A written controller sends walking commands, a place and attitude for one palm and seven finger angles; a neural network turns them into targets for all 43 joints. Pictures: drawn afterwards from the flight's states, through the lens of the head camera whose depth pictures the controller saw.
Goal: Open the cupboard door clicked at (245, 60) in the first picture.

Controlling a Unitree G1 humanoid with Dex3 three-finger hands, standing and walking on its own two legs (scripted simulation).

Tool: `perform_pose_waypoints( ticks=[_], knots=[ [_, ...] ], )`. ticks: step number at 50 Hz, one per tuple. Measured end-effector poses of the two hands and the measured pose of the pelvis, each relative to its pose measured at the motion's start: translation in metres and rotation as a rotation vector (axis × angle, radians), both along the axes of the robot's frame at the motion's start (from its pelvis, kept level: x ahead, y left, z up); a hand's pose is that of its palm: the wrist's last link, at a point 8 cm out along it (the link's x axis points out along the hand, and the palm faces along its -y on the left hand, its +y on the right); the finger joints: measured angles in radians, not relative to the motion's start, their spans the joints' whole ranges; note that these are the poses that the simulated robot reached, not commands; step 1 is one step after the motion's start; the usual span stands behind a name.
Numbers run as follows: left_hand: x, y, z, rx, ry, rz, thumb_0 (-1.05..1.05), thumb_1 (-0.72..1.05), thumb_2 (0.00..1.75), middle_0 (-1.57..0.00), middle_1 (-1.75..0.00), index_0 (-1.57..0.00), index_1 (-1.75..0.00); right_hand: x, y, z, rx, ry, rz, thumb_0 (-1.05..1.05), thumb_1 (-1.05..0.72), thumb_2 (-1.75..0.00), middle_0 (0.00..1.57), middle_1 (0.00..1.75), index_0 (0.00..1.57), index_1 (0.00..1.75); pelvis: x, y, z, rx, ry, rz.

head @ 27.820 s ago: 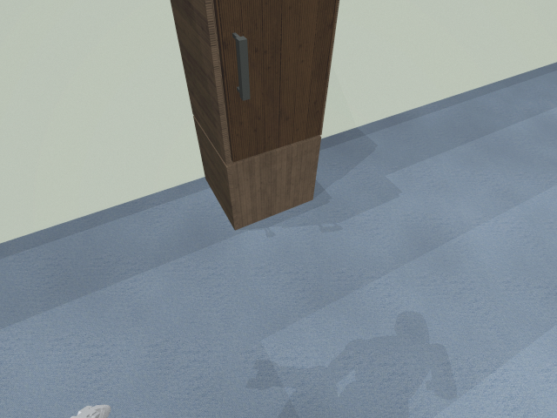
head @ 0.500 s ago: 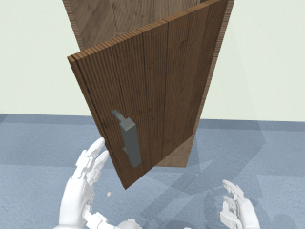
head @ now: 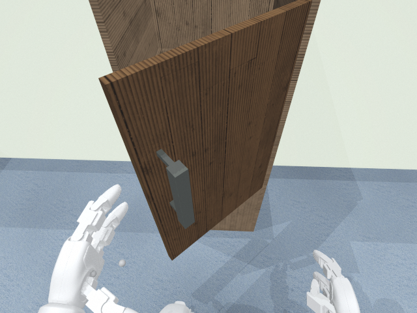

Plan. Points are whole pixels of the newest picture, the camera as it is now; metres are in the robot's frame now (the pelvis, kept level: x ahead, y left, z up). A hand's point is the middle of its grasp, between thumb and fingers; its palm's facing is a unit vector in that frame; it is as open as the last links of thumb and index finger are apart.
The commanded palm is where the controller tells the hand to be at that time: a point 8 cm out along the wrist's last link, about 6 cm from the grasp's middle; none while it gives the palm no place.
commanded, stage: draw the hand back to the body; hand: left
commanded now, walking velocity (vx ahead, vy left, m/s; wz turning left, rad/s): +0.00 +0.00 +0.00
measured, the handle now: (175, 191) +0.32 +0.09 +0.09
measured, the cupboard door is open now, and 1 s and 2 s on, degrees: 43 43 43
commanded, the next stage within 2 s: step back with the hand held close in 1.40 s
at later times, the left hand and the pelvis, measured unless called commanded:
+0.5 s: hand (58, 244) +0.19 +0.22 +0.15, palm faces +0.20 -0.93 -0.30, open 15.1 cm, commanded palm +0.15 +0.27 +0.18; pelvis +0.01 +0.03 +0.04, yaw +0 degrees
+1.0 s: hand out of the picture +0.22 +0.27 +0.22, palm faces +0.40 -0.82 -0.41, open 9.3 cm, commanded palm +0.17 +0.32 +0.24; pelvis +0.03 +0.02 +0.07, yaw -1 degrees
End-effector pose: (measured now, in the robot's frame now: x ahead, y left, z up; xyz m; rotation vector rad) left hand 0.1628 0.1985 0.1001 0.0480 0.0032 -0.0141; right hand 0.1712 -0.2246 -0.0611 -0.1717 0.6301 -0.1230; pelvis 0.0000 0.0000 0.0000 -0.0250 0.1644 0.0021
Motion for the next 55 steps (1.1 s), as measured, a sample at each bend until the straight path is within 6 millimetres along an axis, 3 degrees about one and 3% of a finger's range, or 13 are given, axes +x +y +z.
perform_pose_waypoints(
  ticks=[17,20,35,55],
  knots=[
    [-0.007,0.041,0.039,0.014,-0.019,0.029,-0.01,-0.47,0.31,-0.15,-0.3,-0.16,-0.3,0.02,0.034,0.032,0.01,-0.087,0.051,0.02,-0.9,-0.89,0.2,0.29,0.2,0.3,0.007,0.02,0.018,-0.016,-0.059,0.007],
    [-0.006,0.053,0.048,0.145,0.004,0.104,-0.01,-0.42,0.33,-0.16,-0.3,-0.16,-0.31,0.022,0.038,0.036,-0.009,-0.078,0.05,0.02,-0.9,-0.89,0.2,0.3,0.2,0.3,0.008,0.021,0.024,-0.015,-0.077,0.0],
    [0.001,0.089,0.091,0.336,-0.001,0.312,0.0,0.04,0.53,-0.18,-0.3,-0.18,-0.31,0.017,0.044,0.05,-0.027,-0.004,0.046,0.02,-0.9,-0.89,0.2,0.3,0.2,0.3,0.02,0.03,0.055,0.001,-0.172,-0.014],
    [0.012,0.113,0.147,0.422,-0.162,0.454,0.01,0.72,0.82,-0.2,-0.3,-0.21,-0.31,0.033,0.024,0.06,-0.029,0.01,0.05,0.02,-0.9,-0.89,0.2,0.3,0.2,0.3,0.026,0.017,0.07,0.013,-0.228,-0.027]
  ],
)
